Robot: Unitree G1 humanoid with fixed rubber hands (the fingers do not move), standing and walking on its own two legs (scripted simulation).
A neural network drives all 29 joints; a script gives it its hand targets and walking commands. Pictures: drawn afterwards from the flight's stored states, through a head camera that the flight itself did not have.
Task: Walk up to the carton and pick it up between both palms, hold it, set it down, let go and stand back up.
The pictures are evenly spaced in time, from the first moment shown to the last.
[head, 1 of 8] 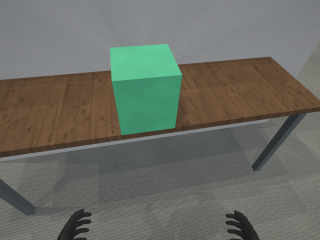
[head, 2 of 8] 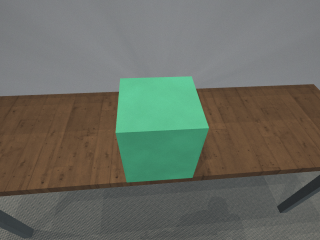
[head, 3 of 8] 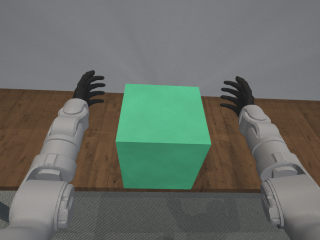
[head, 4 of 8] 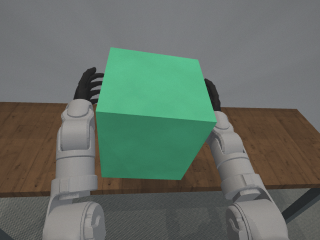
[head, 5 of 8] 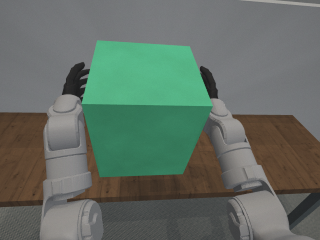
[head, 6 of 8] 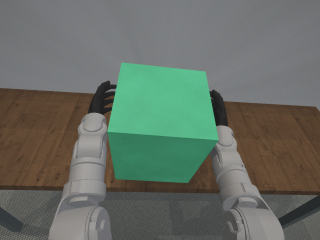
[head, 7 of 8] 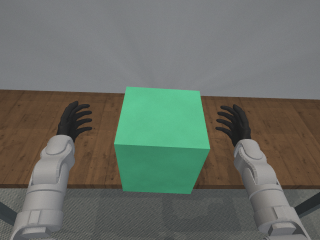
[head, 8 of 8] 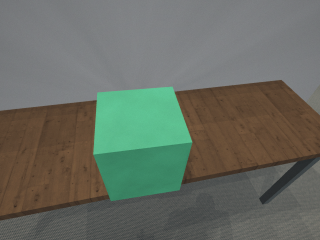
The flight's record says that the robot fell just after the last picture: no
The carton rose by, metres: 0.20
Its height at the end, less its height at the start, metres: +0.00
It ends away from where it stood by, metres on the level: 0.03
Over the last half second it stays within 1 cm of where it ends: yes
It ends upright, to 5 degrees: yes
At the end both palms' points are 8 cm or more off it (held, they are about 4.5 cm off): yes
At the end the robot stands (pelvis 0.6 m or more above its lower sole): yes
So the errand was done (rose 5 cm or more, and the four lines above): yes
